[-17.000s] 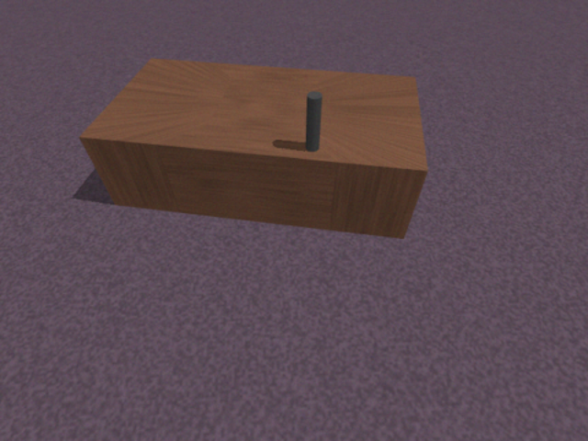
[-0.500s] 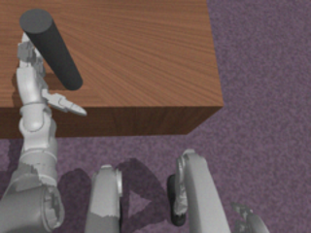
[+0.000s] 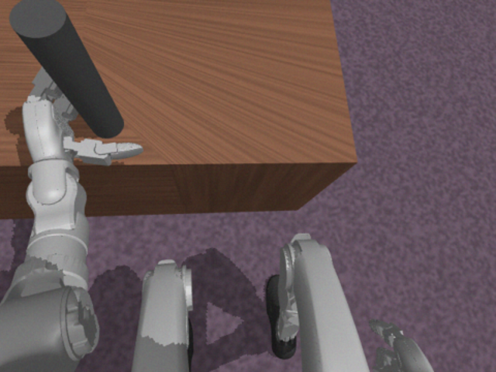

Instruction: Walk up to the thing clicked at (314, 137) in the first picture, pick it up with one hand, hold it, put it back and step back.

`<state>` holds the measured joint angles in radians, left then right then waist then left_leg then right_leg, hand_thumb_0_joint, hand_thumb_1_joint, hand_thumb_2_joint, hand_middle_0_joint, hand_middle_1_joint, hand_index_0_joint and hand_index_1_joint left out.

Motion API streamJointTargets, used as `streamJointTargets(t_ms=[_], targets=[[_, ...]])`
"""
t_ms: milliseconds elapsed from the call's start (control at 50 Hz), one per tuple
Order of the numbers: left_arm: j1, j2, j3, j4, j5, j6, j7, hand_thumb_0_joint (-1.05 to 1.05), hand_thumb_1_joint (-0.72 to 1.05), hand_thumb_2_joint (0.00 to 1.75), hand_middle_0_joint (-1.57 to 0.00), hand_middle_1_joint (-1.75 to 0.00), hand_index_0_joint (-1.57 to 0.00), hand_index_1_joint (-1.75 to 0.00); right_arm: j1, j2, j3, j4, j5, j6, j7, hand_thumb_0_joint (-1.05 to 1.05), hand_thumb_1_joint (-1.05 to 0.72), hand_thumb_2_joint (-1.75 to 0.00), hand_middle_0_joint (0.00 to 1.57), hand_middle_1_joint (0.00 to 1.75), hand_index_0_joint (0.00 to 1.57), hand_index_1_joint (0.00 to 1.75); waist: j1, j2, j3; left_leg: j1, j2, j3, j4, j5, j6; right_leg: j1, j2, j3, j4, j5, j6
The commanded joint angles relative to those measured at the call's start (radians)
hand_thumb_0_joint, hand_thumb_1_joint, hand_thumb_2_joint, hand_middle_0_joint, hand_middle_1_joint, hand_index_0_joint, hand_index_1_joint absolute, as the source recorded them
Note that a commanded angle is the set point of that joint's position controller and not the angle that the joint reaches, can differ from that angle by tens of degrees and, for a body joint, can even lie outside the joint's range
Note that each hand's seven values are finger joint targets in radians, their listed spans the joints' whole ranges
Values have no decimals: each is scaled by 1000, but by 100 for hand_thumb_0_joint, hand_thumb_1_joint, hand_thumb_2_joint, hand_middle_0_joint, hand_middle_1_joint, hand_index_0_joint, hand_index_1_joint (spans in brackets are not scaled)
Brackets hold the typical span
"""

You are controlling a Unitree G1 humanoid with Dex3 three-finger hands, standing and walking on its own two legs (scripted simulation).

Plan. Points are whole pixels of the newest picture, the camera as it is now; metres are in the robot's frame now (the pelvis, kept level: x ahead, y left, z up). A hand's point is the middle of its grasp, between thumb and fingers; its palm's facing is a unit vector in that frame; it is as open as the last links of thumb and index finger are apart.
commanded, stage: close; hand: left
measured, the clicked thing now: (81, 84) +0.53 +0.18 +0.02
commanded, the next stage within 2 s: settle in 0.62 s
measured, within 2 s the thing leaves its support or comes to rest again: leaves its support in 1.12 s
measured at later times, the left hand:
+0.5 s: hand (94, 116) +0.51 +0.18 -0.02, palm faces +0.13 -0.99 -0.03, open 7.6 cm
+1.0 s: hand (100, 117) +0.51 +0.17 -0.03, palm faces +0.10 -0.99 -0.06, open 7.1 cm
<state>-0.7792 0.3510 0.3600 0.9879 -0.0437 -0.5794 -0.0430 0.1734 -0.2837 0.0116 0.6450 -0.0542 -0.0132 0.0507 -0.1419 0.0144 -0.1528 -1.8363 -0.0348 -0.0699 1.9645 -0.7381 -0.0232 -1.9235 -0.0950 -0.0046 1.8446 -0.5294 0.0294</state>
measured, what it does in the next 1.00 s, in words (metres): stands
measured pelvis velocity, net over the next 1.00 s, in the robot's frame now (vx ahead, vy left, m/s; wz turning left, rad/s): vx -0.01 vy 0.00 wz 0.00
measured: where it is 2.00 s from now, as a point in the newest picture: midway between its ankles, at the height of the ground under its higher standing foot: (232, 351)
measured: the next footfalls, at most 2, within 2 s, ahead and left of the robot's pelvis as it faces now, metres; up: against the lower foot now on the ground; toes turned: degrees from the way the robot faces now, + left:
none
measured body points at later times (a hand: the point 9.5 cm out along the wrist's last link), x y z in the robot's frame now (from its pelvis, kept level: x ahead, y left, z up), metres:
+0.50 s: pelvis -0.01 +0.00 -0.02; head +0.20 +0.03 +0.38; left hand +0.50 +0.23 -0.02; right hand +0.07 -0.27 -0.14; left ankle +0.05 +0.12 -0.44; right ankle +0.12 -0.15 -0.44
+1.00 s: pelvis -0.01 +0.00 -0.03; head +0.20 +0.02 +0.37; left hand +0.50 +0.22 -0.02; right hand +0.06 -0.27 -0.15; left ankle +0.05 +0.12 -0.44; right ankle +0.12 -0.15 -0.44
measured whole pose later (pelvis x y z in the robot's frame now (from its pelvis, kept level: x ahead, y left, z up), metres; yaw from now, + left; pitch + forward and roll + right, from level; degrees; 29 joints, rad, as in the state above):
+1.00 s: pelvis -0.01 +0.00 -0.03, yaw +0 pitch +35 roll -3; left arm -0.87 0.40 0.39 1.02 -0.01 -0.52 -0.06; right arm 0.20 -0.28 0.03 0.61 -0.05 0.02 0.05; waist -0.17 0.02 -0.14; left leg -1.93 -0.04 -0.07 2.04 -0.72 -0.02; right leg -2.01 -0.10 0.00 1.91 -0.50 0.04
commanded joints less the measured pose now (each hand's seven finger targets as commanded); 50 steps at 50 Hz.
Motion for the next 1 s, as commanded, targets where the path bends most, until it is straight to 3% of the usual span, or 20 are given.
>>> streamJointTargets(t_ms=[0, 40, 60, 120, 140, 240, 260, 280, 320, 340, 460, 560, 620, 680, 740, 780, 840, 920, 940, 980], targets=[[-352, 197, 30, -202, -8, -70, 7, 0, -12, 51, -70, -65, -71, -63, 162, -175, -62, -45, 1, -12, -13, 0, -92, -90, 20, 30, 20, 30, -29, 73, -618, 238, -11, 47, -288, 150, 47, 509, 34, -36, -177, 79, -55], [-365, 235, 53, -221, -8, -77, 8, 0, -6, 54, -75, -69, -76, -67, 157, -175, -59, -47, 1, -12, -15, 0, -91, -89, 20, 30, 20, 30, -17, 76, -650, 244, -12, 54, -277, 156, 49, 520, 36, -31, -172, 83, -55], [-363, 197, 37, -193, -8, -77, 5, 0, 0, 57, -78, -72, -80, -71, 163, -177, -60, -46, -2, -11, -14, 0, -91, -89, 20, 30, 20, 30, -33, 88, -652, 259, -10, 47, -275, 185, 44, 508, 33, -36, -159, 113, -57], [-365, 213, 30, -181, 7, -80, 0, 0, 10, 64, -85, -78, -86, -77, 172, -180, -60, -39, -5, -10, -15, 0, -91, -89, 20, 30, 20, 30, -33, 97, -654, 259, -10, 49, -266, 201, 42, 494, 35, -35, -149, 122, -59], [-364, 180, 10, -144, 6, -77, -5, 0, 11, 66, -87, -81, -88, -79, 177, -177, -59, -42, -5, -10, -14, 0, -91, -89, 20, 30, 20, 30, -45, 91, -633, 242, -11, 47, -268, 191, 42, 484, 36, -37, -151, 115, -59], [-348, 201, 28, -118, 5, -65, -15, 0, 26, 76, -98, -90, -99, -89, 182, -188, -60, -56, -6, -8, -12, 0, -91, -89, 20, 30, 20, 30, -33, 89, -650, 239, -13, 53, -253, 201, 43, 489, 34, -35, -146, 125, -59], [-319, 171, 11, -55, 4, -56, -20, 0, 30, 77, -100, -92, -101, -90, 175, -188, -55, -57, -6, -7, -10, 0, -90, -89, 20, 30, 20, 30, -45, 94, -610, 230, -12, 47, -256, 202, 40, 463, 31, -39, -138, 122, -60], [-365, 197, 26, -129, 3, -63, -19, 0, 33, 80, -102, -94, -103, -92, 194, -189, -58, -49, -9, -7, -10, 0, -90, -89, 20, 30, 20, 30, -36, 112, -642, 240, -11, 55, -245, 215, 40, 474, 33, -38, -132, 134, -61], [-379, 209, 27, -128, 5, -61, -21, 0, 38, 85, -108, -99, -109, -98, 192, -193, -55, -54, -6, -5, -9, 0, -90, -89, 20, 30, 20, 30, -33, 125, -644, 256, -10, 45, -249, 226, 36, 450, 31, -42, -118, 136, -65], [-366, 182, 17, -89, 2, -58, -23, 0, 41, 88, -110, -103, -112, -101, 196, -189, -54, -45, -7, -2, -8, 0, -90, -89, 20, 30, 20, 30, -43, 122, -633, 251, -10, 41, -249, 222, 35, 435, 31, -46, -114, 131, -65], [-372, 206, 37, -39, 8, -55, -13, 0, 37, 99, -122, -116, -123, -115, 197, -194, -54, -54, -8, -1, -8, 0, -90, -89, 20, 30, 20, 30, -56, 64, -583, 156, -14, 54, -232, 138, 49, 440, 32, -43, -123, 67, -55], [-394, 247, 60, -51, 26, -59, -7, 0, 40, 99, -124, -118, -126, -116, 177, -203, -50, -71, -11, 2, -5, 0, -90, -89, 20, 30, 20, 30, -36, 101, -594, 180, -12, 38, -239, 129, 41, 394, 26, -47, -96, 58, -57], [-392, 194, 44, -7, 10, -47, -10, 0, 41, 106, -126, -122, -128, -121, 189, -199, -46, -63, -10, 5, -5, 0, -89, -89, 20, 30, 20, 30, -59, 72, -568, 144, -15, 44, -219, 124, 46, 388, 27, -47, -97, 60, -55], [-391, 235, 70, 9, 15, -44, -7, 0, 40, 107, -129, -124, -130, -123, 198, -205, -46, -64, -10, 7, -6, 0, -89, -89, 20, 30, 20, 30, -51, 59, -577, 125, -17, 51, -207, 123, 49, 405, 26, -44, -93, 58, -52], [-433, 219, 51, -22, 17, -48, -9, 0, 44, 114, -126, -129, -127, -128, 180, -202, -41, -74, -11, 6, -3, 0, -90, -90, 20, 30, 20, 30, -60, 77, -544, 112, -16, 42, -222, 86, 49, 373, 24, -48, -90, 28, -53], [-398, 256, 77, -21, 27, -38, -7, 0, 42, 114, -126, -129, -127, -129, 204, -209, -50, -63, -10, 13, -4, 0, -90, -90, 20, 30, 20, 30, -39, 80, -595, 146, -16, 47, -222, 99, 48, 401, 24, -45, -93, 37, -52], [-416, 258, 56, -88, 29, -25, -9, 0, 40, 115, -127, -130, -127, -130, 196, -203, -51, -82, -4, 18, -7, 0, -90, -90, 20, 30, 20, 30, -41, 75, -652, 155, -17, 58, -235, 85, 54, 463, 25, -41, -114, 26, -49], [-446, 258, 54, -175, 6, -4, -14, 0, 42, 116, -128, -131, -128, -131, 192, -205, -53, -93, 8, 19, -17, 0, -90, -90, 20, 30, 20, 30, -32, 101, -701, 215, -14, 48, -251, 117, 50, 484, 22, -38, -127, 60, -52], [-475, 299, 64, -237, 9, -2, -11, 0, 40, 116, -127, -131, -128, -131, 207, -201, -57, -83, 10, 20, -20, 0, -90, -90, 20, 30, 20, 30, -28, 110, -733, 214, -16, 58, -254, 116, 53, 517, 26, -33, -139, 54, -52], [-458, 295, 68, -258, 0, 11, -8, 0, 41, 118, -127, -132, -127, -132, 215, -193, -56, -77, 14, 24, -27, 0, -90, -90, 20, 30, 20, 30, -25, 103, -751, 237, -14, 64, -265, 138, 55, 568, 27, -26, -165, 74, -52]])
